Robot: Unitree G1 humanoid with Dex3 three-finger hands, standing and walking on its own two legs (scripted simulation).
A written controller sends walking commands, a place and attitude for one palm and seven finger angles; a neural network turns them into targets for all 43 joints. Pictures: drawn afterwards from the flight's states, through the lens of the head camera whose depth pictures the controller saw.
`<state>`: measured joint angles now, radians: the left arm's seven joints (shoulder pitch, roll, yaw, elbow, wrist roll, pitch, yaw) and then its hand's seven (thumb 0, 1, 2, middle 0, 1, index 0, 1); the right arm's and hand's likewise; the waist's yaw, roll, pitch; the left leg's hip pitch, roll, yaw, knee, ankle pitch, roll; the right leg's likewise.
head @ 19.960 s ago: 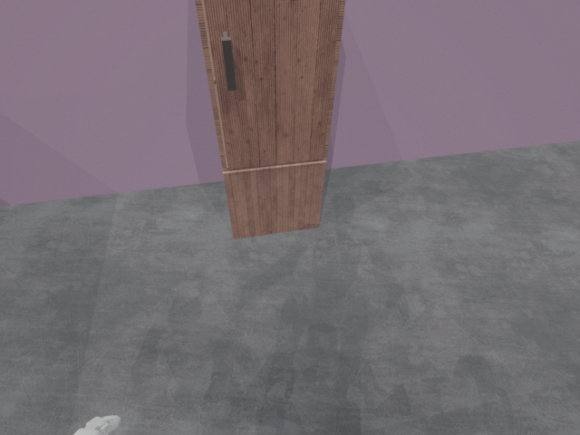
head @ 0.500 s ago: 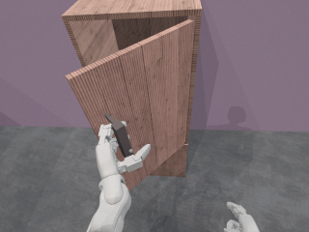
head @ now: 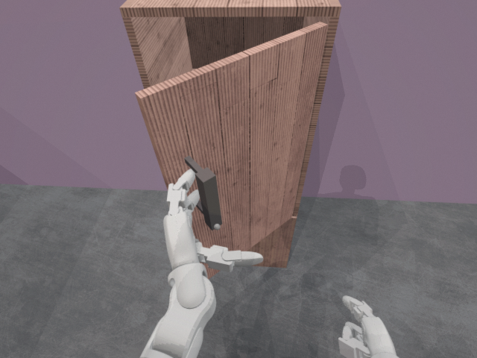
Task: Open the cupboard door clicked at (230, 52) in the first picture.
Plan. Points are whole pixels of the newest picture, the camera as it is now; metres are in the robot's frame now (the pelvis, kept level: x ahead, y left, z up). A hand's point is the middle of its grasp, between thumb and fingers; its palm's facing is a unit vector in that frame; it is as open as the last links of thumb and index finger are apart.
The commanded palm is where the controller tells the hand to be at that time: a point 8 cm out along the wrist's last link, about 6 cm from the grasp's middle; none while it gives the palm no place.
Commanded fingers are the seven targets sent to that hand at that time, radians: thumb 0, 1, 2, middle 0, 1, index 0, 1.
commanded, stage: slide the hand sideways off the handle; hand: left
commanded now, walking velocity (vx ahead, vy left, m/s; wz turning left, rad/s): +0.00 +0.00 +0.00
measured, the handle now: (202, 193) +0.37 +0.09 +0.09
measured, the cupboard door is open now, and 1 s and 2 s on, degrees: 43 47 47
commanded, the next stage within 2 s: draw the hand back to the body in 1.24 s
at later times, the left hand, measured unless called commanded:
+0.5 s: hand (218, 253) +0.26 +0.05 +0.09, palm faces -0.13 -0.99 +0.01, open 16.4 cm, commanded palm +0.23 +0.11 +0.08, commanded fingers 0.00 -0.50 0.30 -0.15 -0.30 -0.15 -0.30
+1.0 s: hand (182, 281) +0.22 +0.09 +0.08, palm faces -0.05 -1.00 -0.01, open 16.3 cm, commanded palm +0.18 +0.15 +0.08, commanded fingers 0.00 -0.50 0.30 -0.15 -0.30 -0.15 -0.30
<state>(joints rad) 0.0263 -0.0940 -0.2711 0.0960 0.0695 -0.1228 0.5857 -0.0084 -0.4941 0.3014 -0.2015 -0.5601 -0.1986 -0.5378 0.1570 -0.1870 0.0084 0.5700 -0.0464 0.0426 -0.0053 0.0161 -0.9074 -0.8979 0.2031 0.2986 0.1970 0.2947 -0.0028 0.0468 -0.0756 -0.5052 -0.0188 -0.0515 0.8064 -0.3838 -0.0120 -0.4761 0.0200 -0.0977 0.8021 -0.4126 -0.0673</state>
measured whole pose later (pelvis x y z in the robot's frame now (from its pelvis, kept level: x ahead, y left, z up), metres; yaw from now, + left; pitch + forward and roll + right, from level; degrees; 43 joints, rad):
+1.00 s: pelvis +0.01 +0.01 -0.01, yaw -2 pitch +6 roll +0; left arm 0.52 0.10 -0.20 -0.34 -0.05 -0.18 0.05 -0.01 -0.50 0.30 -0.15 -0.30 -0.15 -0.30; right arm 0.25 -0.21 0.04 0.41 0.00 -0.02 0.01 0.02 -0.91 -0.90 0.20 0.30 0.20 0.29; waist 0.02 0.04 -0.09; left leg -0.53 -0.02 -0.02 0.87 -0.44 0.01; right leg -0.51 0.02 -0.06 0.87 -0.46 -0.05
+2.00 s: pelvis +0.02 +0.04 +0.01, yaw -1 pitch +2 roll -2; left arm 0.59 0.28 0.08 -0.52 -0.09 -0.04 0.03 -0.01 -0.31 0.38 -0.16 -0.30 -0.16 -0.30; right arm 0.25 -0.21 0.07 0.48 0.02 -0.13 -0.09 0.02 -0.90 -0.90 0.21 0.30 0.20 0.30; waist 0.05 0.05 -0.07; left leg -0.38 -0.03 -0.02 0.74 -0.40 0.04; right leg -0.33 0.01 -0.06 0.69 -0.39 -0.02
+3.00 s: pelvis +0.02 +0.02 +0.04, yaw -2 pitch -4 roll +0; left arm 0.47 0.33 0.33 -0.39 -0.07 -0.09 0.11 0.02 0.89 0.90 -0.21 -0.31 -0.21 -0.30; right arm 0.18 -0.23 0.02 0.65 0.00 -0.09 -0.08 0.02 -0.90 -0.90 0.21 0.30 0.20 0.30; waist 0.07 0.07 0.02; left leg -0.08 -0.01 -0.02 0.41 -0.25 0.01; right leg -0.05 0.04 -0.05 0.37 -0.24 -0.04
